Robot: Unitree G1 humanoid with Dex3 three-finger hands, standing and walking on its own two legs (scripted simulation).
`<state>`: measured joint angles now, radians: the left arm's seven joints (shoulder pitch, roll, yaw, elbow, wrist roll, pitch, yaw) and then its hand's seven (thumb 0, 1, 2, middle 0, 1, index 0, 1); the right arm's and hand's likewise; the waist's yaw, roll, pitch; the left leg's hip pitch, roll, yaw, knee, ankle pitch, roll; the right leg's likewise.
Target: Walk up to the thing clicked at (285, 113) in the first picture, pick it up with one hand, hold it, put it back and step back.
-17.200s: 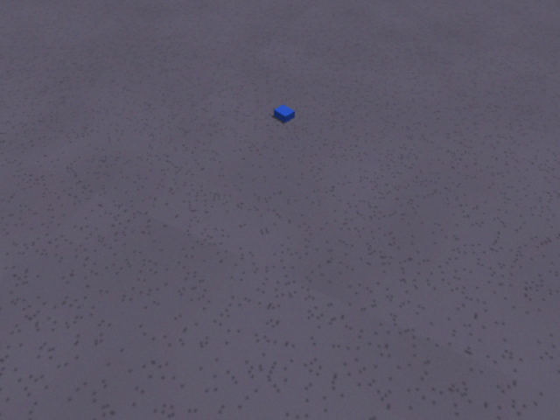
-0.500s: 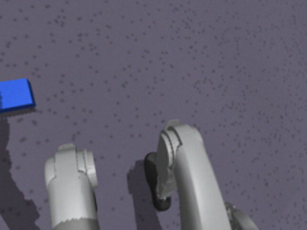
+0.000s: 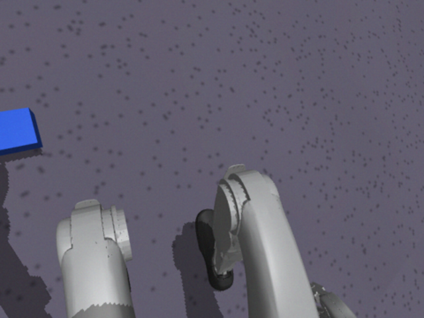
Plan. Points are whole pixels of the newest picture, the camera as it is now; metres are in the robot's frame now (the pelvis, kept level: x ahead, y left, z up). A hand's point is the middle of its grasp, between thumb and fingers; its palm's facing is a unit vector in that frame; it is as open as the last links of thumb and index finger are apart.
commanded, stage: rise first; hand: left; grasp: from above
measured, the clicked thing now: (9, 132) +0.49 +0.30 -0.30
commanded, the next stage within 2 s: approach in 0.18 s
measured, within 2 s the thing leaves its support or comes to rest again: neither
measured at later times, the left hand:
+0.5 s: hand out of the picture +0.46 +0.32 -0.18, palm faces -0.44 -0.08 -0.90, open 11.6 cm
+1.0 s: hand out of the picture +0.47 +0.30 -0.19, palm faces -0.47 -0.08 -0.88, open 12.2 cm
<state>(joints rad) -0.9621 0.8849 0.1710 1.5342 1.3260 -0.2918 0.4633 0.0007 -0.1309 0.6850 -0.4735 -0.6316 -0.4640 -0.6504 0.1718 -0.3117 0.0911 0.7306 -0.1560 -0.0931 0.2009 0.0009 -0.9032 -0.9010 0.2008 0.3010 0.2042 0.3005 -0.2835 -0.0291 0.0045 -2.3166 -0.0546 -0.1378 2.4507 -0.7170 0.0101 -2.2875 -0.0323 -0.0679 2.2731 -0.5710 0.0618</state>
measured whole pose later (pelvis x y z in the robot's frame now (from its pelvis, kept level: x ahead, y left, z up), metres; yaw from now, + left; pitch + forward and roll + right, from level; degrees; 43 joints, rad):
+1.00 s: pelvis +0.00 +0.00 +0.00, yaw +0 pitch +34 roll -9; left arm -0.97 0.83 0.16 1.48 1.24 -0.18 0.40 0.00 -0.20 0.72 -0.37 -0.73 -0.38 -0.72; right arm 0.24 -0.33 0.13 0.69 -0.14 -0.10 0.21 0.00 -0.89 -0.89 0.20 0.30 0.20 0.30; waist -0.32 0.01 0.05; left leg -2.32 -0.05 -0.14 2.44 -0.71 0.00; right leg -2.31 -0.02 -0.06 2.27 -0.56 0.05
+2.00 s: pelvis +0.00 +0.00 -0.02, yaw -4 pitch +29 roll -14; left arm -1.08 1.04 0.19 1.71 1.36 -0.26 0.57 0.00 -0.26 0.79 -0.33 -0.71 -0.31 -0.74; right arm 0.19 -0.38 0.23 0.64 -0.23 -0.19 0.25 0.00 -0.89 -0.90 0.20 0.30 0.20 0.30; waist -0.40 -0.11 0.17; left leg -2.33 -0.04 -0.21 2.55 -0.74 0.01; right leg -2.28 -0.01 -0.13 2.31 -0.56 0.07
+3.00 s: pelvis -0.01 +0.01 -0.01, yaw -6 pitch +28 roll -16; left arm -1.11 1.09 0.13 1.75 1.33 -0.25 0.61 0.00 -0.25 0.82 -0.36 -0.74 -0.33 -0.78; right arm 0.17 -0.40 0.30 0.60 -0.22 -0.24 0.27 0.00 -0.90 -0.90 0.20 0.30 0.20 0.30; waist -0.42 -0.15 0.21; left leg -2.31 -0.04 -0.23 2.53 -0.73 0.02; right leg -2.24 0.00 -0.15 2.27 -0.54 0.07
